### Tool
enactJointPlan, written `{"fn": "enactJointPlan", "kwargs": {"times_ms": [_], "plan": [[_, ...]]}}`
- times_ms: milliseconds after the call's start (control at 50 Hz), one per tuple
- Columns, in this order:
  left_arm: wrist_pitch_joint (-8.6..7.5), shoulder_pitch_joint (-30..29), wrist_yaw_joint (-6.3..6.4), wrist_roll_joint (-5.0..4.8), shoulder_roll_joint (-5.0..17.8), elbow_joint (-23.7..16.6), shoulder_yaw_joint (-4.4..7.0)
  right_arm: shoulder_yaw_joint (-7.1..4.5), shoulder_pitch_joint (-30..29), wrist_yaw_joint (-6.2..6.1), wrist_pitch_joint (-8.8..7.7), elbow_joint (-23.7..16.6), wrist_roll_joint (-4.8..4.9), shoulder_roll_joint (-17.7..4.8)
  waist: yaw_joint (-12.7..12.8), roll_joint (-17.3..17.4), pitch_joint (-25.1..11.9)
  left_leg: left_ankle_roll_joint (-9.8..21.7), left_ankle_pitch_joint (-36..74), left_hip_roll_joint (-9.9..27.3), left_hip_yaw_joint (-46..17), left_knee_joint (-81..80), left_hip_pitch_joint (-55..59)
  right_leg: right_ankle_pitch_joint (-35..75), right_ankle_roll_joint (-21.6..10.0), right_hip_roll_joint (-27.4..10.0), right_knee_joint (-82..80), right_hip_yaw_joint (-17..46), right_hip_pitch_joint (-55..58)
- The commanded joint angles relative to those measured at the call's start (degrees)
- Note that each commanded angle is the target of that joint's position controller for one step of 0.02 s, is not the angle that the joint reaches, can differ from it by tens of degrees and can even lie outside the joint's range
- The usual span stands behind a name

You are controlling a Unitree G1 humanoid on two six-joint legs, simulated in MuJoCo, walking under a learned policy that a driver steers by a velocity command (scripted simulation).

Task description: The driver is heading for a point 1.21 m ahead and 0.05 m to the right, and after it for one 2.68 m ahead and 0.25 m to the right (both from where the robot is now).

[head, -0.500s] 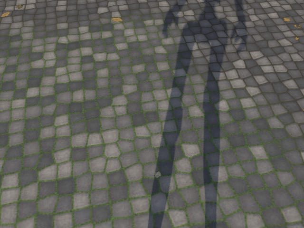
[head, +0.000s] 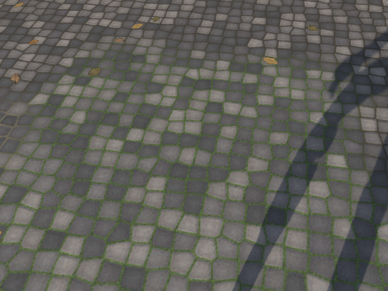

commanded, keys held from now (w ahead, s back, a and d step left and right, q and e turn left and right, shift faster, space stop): w+q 0.18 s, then w+e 0.04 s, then e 0.60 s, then w+e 0.18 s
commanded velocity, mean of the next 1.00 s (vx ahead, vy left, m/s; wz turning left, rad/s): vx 0.25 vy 0.00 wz -0.12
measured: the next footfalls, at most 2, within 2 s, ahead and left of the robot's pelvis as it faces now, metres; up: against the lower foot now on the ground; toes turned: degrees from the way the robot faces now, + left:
left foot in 0.24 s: +0.29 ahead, +0.16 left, +0.00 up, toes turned +11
right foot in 0.76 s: +0.41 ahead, -0.05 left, +0.00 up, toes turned -5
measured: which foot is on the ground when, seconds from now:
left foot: up 0.00-0.22, down 0.24-0.76, up 0.78-1.00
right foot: down 0.00-0.24, up 0.26-0.74, down 0.76-1.00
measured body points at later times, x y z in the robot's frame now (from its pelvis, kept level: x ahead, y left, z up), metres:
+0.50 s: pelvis +0.24 +0.08 +0.00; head +0.28 +0.09 +0.45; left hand +0.33 +0.37 -0.12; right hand +0.39 -0.18 -0.11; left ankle +0.25 +0.15 -0.75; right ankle +0.32 -0.08 -0.67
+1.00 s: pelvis +0.34 +0.05 +0.00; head +0.38 +0.02 +0.45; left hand +0.52 +0.31 -0.09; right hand +0.47 -0.25 -0.11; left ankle +0.38 +0.20 -0.70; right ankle +0.37 -0.05 -0.75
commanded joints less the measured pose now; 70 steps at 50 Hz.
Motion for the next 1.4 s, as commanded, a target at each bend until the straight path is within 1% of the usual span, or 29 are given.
{"fn": "enactJointPlan", "kwargs": {"times_ms": [20,160,200,220,240,260,280,300,320,360,460,560,700,740,760,780,800,820,860,920,1060,1140,1160,1180,1200,1240,1320,1360,1400], "plan": [[-0.93,-4.44,0.39,-0.24,8.91,-3.48,2.18,0.66,-2.76,1.01,-0.73,-4.45,-0.09,0.06,-1.04,-6.70,1.09,-0.02,8.02,1.87,-0.75,-8.69,-3.01,14.25,-8.83,-15.14,-8.96,6.87,2.29],[0.85,-0.56,0.62,-1.97,12.72,-0.23,3.36,0.63,-12.21,3.10,-1.02,-8.47,0.11,-1.06,0.55,-6.57,3.25,4.52,5.94,-0.92,5.50,-22.35,1.96,25.46,-5.89,-16.99,-4.69,-1.15,9.28],[1.57,0.44,0.86,-2.50,14.26,0.35,3.69,-0.54,-8.13,2.98,-0.74,-8.25,-0.43,-3.04,-2.72,-8.09,-1.06,7.25,0.24,-5.13,8.30,-23.61,11.94,45.28,-5.06,-16.88,4.86,-2.87,9.83],[1.87,0.59,0.89,-2.63,13.84,0.80,3.23,-1.88,0.11,2.49,-0.64,-6.21,-0.32,-4.92,-7.83,-6.98,-5.49,9.31,2.99,-7.42,8.66,-27.27,24.57,49.12,-4.05,-15.67,14.47,-4.28,6.34],[1.58,1.04,0.99,-1.84,11.84,0.48,2.13,-3.33,8.93,1.38,-0.31,-3.88,-0.48,-8.04,-12.16,-4.54,-9.86,11.08,8.96,-5.05,3.44,-28.28,40.86,39.78,-1.84,-13.28,27.85,-4.77,-4.52],[0.76,6.46,0.15,0.69,3.54,-2.30,-0.69,-3.76,9.71,0.29,-0.49,-3.61,-1.49,-14.63,-6.33,11.43,-16.77,19.72,17.73,13.63,-25.13,-28.85,62.03,-15.04,2.62,-3.82,50.79,-3.64,-29.19],[-0.34,5.30,-0.20,-1.30,7.80,-0.64,-0.38,-2.75,11.22,0.28,-0.92,-5.25,-1.86,-11.64,-9.96,6.90,-28.60,25.37,22.67,21.36,-39.49,-35.48,62.25,-25.33,3.25,-0.15,61.93,9.69,-30.59],[-0.30,-0.73,-0.25,-3.63,11.72,-1.75,0.93,-1.63,8.24,0.67,-1.48,-4.43,-2.29,-8.48,-10.72,2.21,-21.01,22.67,33.18,18.94,-27.03,-35.17,55.86,-21.77,2.99,-2.64,62.98,12.39,-33.03],[-0.18,-2.93,0.05,-3.61,10.43,-2.46,0.50,-1.12,5.88,0.79,-2.02,-3.21,-1.81,-6.64,-8.57,0.84,-13.68,19.84,37.99,15.72,-17.08,-34.86,47.97,-18.70,2.68,-4.95,58.70,11.32,-33.54],[1.13,-2.05,0.75,-1.97,9.73,-1.01,0.83,-0.18,0.46,0.84,-2.68,-2.37,-1.63,-3.20,-4.16,0.14,-8.00,16.48,37.66,11.63,-8.67,-38.44,35.45,-13.72,3.08,-7.58,51.99,11.08,-28.02],[4.41,0.78,1.61,-1.26,5.61,-0.01,0.54,-0.36,-5.31,-0.08,-4.20,0.44,-2.81,-3.12,-0.22,0.97,-5.09,15.49,41.47,9.76,3.07,-44.97,25.46,-2.52,5.42,-6.32,42.02,10.68,-21.41],[4.60,-6.55,0.20,-1.25,4.51,-3.63,0.16,-0.80,-4.54,-2.16,-2.01,2.69,-2.39,-4.56,-3.35,1.17,-3.96,14.02,34.82,9.24,8.65,-45.29,30.30,7.22,5.14,-6.53,28.99,8.00,-22.36],[6.02,-10.04,-1.97,-1.26,5.67,-8.62,1.21,-1.89,-3.41,-2.59,1.37,4.32,-0.39,-6.91,-4.25,1.76,-2.65,12.42,32.00,13.78,7.67,-36.31,37.21,-3.47,1.32,-4.48,20.36,4.30,-23.17],[5.75,-5.98,-1.95,-1.17,6.76,-8.42,2.10,-1.89,-3.40,-3.01,1.72,4.64,0.33,-6.43,-1.50,0.14,-4.98,8.37,34.41,10.55,10.84,-26.39,35.44,5.53,-1.58,-1.55,10.13,2.74,-13.96],[5.51,-1.69,-0.93,-0.88,11.69,-8.00,3.78,-1.70,-1.14,-2.99,1.31,4.59,-0.67,-5.43,-0.50,-6.79,-8.75,3.97,25.94,5.42,13.43,-14.84,28.76,28.04,-4.87,-4.93,7.26,10.27,-2.99],[5.51,-0.57,0.10,0.27,18.99,-9.01,5.33,-0.52,-1.47,-2.49,0.60,1.72,-3.14,-2.19,-2.04,-21.15,-11.34,-1.85,-14.44,-5.01,14.27,4.00,7.46,53.06,-17.13,-19.84,8.45,32.18,10.89],[5.09,0.81,-0.09,0.73,14.62,-9.68,4.01,-0.41,-4.50,-1.72,0.18,1.72,-3.02,-3.09,1.23,-15.74,-19.68,-2.10,-28.80,-7.40,1.09,13.57,3.61,50.18,-22.69,-23.34,6.32,38.16,13.86],[4.59,-2.26,-0.34,0.22,12.88,-10.17,3.43,-0.94,-5.86,-1.24,0.31,1.47,-1.17,-4.65,0.58,-10.82,-16.47,-1.43,-26.51,-5.04,-1.60,15.81,1.37,45.31,-20.45,-21.18,6.00,32.54,11.31],[4.57,-5.61,-0.03,-2.28,9.72,-9.71,2.88,-1.18,-6.08,-1.41,0.39,1.93,-1.19,-4.55,-1.91,-5.04,-10.62,-0.65,-18.07,-1.99,-1.19,6.71,-0.42,16.62,-14.29,-15.04,2.68,27.46,5.01],[5.01,-7.56,1.02,-1.45,10.08,-10.96,2.90,-1.01,-7.47,-0.89,0.13,1.63,-0.89,-3.44,-2.72,-10.41,-6.52,-1.07,-11.12,-3.40,0.70,-5.24,4.92,-9.47,-13.06,-10.72,-4.13,27.98,-3.05],[4.90,-5.65,1.52,-1.26,12.12,-11.34,3.62,-0.65,-9.33,-0.02,-2.76,1.37,-0.47,-2.95,-1.42,-12.11,-4.43,-1.11,-7.22,-6.01,0.81,-22.84,14.53,-13.74,-11.87,-8.75,-2.72,30.08,-9.39],[6.15,-8.68,1.73,-1.27,9.74,-12.90,2.87,-1.39,-4.12,-0.21,-3.46,2.26,-1.03,-3.81,-5.79,-11.03,-5.40,0.60,2.47,-5.39,1.05,-36.18,27.27,-3.44,-7.40,-4.27,6.36,29.91,-13.36],[6.21,-9.10,1.84,-1.06,6.54,-13.72,1.91,-2.13,-0.21,-0.64,-3.28,2.67,-1.82,-6.52,-6.80,-7.16,-7.88,3.22,3.52,2.32,-4.79,-38.04,34.74,-8.30,-4.26,-1.50,14.49,26.85,-18.45],[6.14,-6.99,1.87,-1.17,2.95,-15.48,0.90,-2.98,1.28,-1.20,-2.45,2.90,-3.29,-11.66,-4.35,8.28,-7.48,10.28,6.03,14.95,-20.32,-41.72,39.25,-21.35,-0.49,6.45,28.59,15.64,-30.05],[5.74,-5.45,1.81,-0.85,7.82,-16.15,2.05,-3.00,0.99,-0.99,-2.24,2.84,-3.54,-10.76,-3.90,12.13,-5.36,16.41,5.75,21.26,-29.17,-43.57,36.26,-24.48,1.50,2.94,39.27,14.06,-35.16],[6.27,-4.76,1.77,-0.74,10.81,-13.46,3.32,-1.15,-3.11,-1.29,-2.00,1.57,-2.32,-4.54,-3.25,5.32,-2.84,14.29,8.16,14.37,-18.55,-41.82,33.48,-18.11,3.53,0.62,46.67,14.79,-34.47],[6.56,-5.09,1.48,0.10,3.00,-12.32,0.73,0.54,-5.55,-1.13,-1.56,3.24,-2.03,-1.76,-1.52,4.13,-4.21,12.37,24.25,7.00,-5.99,-40.78,28.17,-10.06,5.65,-0.72,34.65,11.89,-22.58],[6.08,-8.77,1.16,0.41,1.31,-12.90,-0.18,0.20,-5.53,-0.71,-1.10,3.87,-1.47,-3.27,-3.07,6.60,-5.10,11.79,28.64,4.76,-3.83,-39.22,26.50,-8.72,6.09,-0.38,23.70,8.15,-14.17],[6.10,-9.31,1.33,-0.28,3.68,-12.69,0.64,-0.38,-3.36,-0.37,-0.70,4.73,-0.63,-5.84,-3.44,6.52,-5.57,12.10,28.09,5.43,-6.26,-37.23,28.26,-3.76,5.88,1.13,14.80,7.15,-9.99]]}}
